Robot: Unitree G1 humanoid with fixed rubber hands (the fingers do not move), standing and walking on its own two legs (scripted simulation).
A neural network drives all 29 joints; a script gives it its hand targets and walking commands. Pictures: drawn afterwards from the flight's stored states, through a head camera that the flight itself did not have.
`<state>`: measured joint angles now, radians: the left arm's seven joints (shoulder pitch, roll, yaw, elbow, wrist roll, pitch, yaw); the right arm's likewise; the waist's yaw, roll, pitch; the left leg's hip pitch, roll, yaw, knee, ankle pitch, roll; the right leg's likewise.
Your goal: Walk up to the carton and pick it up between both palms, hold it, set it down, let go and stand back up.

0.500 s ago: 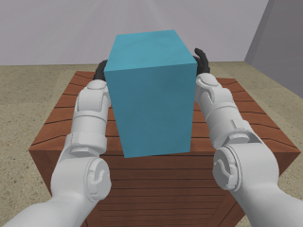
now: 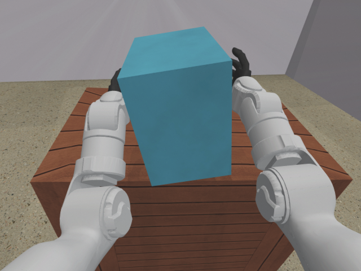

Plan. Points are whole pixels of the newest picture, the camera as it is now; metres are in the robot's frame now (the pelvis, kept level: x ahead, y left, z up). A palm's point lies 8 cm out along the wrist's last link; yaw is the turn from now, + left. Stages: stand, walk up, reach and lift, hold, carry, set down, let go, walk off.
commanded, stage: reach and lift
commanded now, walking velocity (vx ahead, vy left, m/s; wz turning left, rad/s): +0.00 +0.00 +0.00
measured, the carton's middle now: (179, 101) +0.42 +0.00 +0.24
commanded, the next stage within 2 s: hold in 0.28 s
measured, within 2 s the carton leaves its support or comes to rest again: neither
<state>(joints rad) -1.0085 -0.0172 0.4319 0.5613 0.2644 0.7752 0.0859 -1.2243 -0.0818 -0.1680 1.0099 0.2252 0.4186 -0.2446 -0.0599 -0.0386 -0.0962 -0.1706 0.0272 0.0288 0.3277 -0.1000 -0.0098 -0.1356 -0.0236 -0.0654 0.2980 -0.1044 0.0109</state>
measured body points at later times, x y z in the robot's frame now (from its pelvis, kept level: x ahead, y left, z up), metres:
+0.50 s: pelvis +0.00 +0.00 +0.00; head -0.06 +0.02 +0.45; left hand +0.41 +0.14 +0.27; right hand +0.42 -0.12 +0.32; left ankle +0.05 +0.12 -0.75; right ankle +0.04 -0.13 -0.75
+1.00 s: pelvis +0.00 +0.00 +0.00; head -0.08 +0.01 +0.44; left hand +0.39 +0.14 +0.29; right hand +0.40 -0.12 +0.34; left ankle +0.05 +0.12 -0.75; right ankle +0.04 -0.13 -0.75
